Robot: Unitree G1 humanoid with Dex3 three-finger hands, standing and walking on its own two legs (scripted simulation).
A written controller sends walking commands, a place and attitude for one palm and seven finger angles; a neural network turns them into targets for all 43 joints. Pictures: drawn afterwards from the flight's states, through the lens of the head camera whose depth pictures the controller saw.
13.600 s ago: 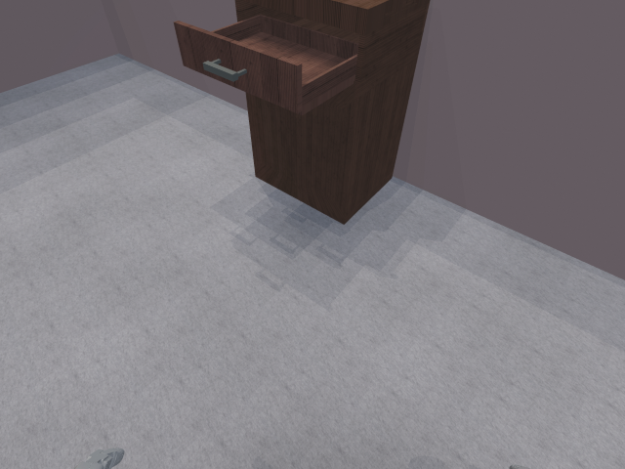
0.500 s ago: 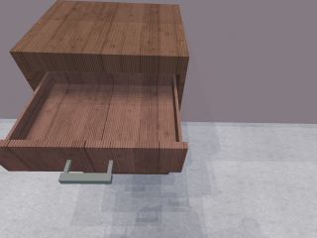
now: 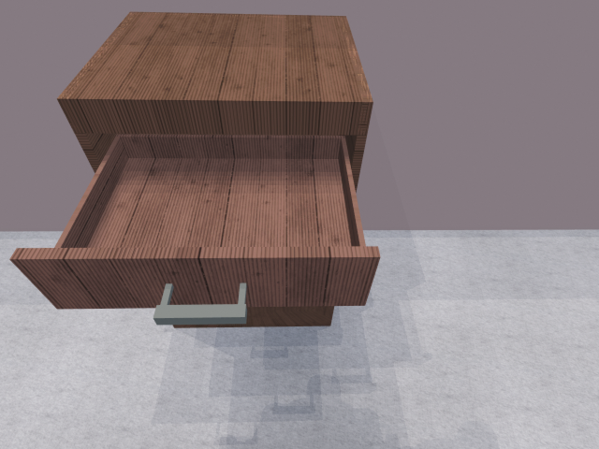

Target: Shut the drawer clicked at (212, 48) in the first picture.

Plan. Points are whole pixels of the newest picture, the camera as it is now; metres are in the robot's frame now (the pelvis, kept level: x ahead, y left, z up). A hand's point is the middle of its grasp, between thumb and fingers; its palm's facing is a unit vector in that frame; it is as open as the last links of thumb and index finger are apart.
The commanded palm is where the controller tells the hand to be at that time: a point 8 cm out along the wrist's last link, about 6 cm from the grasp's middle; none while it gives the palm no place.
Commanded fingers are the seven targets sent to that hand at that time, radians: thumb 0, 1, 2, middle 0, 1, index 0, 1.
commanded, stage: come to a stop and stand still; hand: left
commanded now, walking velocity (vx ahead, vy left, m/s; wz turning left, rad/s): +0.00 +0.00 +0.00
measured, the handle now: (203, 302) +0.32 +0.16 -0.01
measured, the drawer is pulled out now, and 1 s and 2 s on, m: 0.30 0.30 0.30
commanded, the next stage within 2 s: look again from close up in 1.30 s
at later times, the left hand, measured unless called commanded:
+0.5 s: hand out of the picture -0.02 +0.20 -0.17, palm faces +0.00 -0.98 -0.18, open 7.4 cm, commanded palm none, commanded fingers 0.00 0.90 0.90 -0.20 -0.30 -0.20 -0.30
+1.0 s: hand out of the picture +0.03 +0.17 -0.17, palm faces +0.00 -0.98 -0.18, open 7.4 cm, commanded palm none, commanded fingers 0.00 0.90 0.90 -0.20 -0.30 -0.20 -0.30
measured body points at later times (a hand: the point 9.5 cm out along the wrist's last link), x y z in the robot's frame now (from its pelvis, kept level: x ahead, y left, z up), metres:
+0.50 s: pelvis +0.00 +0.02 +0.01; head +0.01 +0.04 +0.46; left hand -0.02 +0.25 -0.15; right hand +0.02 -0.21 -0.14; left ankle +0.02 +0.08 -0.73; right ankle +0.00 -0.13 -0.73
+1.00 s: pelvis +0.02 +0.00 +0.01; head +0.03 +0.02 +0.46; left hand +0.03 +0.22 -0.15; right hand +0.03 -0.22 -0.14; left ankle +0.02 +0.08 -0.73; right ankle +0.00 -0.13 -0.73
